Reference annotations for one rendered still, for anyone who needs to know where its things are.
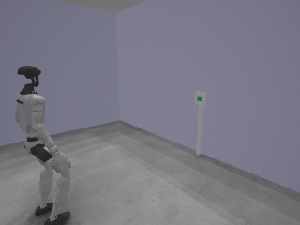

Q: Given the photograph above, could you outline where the robot left upper arm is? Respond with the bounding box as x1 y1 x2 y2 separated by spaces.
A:
15 92 20 122

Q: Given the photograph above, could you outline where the right robot thigh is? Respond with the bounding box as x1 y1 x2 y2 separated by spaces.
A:
35 145 71 187

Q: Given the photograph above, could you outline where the robot left foot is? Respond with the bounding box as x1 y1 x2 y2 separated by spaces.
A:
35 202 53 216

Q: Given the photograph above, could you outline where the robot right hand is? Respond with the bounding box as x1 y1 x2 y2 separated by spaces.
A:
53 152 71 173

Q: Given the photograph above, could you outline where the robot right upper arm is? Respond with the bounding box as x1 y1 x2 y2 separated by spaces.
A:
30 94 46 132

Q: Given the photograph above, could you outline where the right robot forearm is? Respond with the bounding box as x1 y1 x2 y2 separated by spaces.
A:
36 124 60 157

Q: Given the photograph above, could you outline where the panel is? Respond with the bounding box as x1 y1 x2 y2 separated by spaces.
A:
194 91 207 155

